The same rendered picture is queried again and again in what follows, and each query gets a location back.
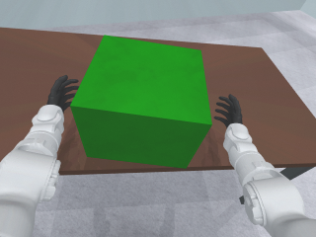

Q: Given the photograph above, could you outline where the left robot hand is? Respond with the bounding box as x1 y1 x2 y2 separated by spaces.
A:
46 75 79 113

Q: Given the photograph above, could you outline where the right robot forearm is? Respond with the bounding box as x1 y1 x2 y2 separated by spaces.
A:
223 122 305 214

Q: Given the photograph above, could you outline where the robot right upper arm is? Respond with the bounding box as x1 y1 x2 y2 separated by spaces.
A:
243 176 316 237

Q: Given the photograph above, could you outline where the carton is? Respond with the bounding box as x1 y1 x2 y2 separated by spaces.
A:
70 35 212 169

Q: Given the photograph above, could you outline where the robot left upper arm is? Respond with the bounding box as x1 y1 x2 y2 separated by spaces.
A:
0 149 61 237

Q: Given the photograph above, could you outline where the left robot forearm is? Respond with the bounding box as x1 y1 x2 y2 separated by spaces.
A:
0 105 64 176

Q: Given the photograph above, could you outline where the right robot hand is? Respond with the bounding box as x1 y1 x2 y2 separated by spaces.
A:
214 94 243 128

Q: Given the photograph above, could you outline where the table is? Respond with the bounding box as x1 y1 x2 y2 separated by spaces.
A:
0 27 316 204

